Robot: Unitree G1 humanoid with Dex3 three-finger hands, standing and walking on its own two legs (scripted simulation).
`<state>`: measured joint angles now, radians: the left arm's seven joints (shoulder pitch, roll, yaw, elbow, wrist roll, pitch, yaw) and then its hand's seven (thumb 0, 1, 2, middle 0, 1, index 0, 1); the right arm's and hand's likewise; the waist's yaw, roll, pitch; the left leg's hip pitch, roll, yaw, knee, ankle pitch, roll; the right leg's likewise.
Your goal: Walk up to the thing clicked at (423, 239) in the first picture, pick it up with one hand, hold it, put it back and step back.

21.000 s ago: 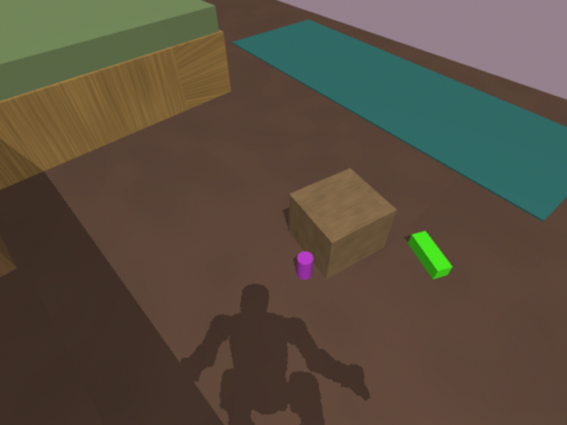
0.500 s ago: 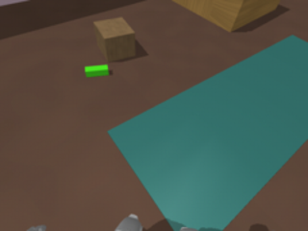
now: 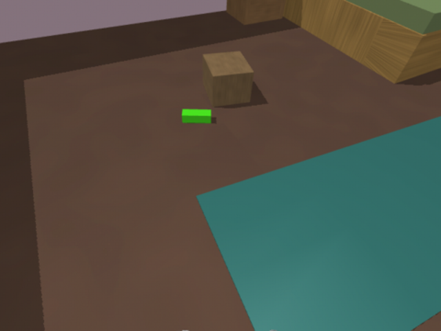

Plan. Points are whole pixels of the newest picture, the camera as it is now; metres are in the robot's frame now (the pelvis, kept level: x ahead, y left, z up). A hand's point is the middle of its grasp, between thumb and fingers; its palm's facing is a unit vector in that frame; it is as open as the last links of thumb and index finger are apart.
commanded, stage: walk up
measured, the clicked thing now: (196, 116) +1.55 +0.27 -0.72
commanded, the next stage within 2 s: stand in 1.18 s
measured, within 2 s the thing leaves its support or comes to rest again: neither
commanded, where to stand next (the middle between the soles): +0.11 -0.03 m, yaw +4 degrees
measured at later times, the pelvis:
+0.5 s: pelvis +0.01 -0.01 +0.00, yaw +6 degrees
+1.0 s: pelvis +0.02 -0.04 +0.03, yaw +7 degrees
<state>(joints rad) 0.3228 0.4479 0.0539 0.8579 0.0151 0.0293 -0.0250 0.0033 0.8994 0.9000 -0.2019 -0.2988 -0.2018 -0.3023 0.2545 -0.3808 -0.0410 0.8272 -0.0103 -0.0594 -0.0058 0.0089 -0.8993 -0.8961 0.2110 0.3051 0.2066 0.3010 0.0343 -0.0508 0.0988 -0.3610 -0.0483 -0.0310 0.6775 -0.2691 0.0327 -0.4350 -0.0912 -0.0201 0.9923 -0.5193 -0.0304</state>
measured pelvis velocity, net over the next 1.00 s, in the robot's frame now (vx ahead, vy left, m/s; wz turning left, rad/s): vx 0.02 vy -0.04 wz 0.12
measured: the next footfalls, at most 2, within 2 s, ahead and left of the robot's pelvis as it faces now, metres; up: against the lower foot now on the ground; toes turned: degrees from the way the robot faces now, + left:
right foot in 0.10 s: +0.10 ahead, -0.16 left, +0.00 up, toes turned +4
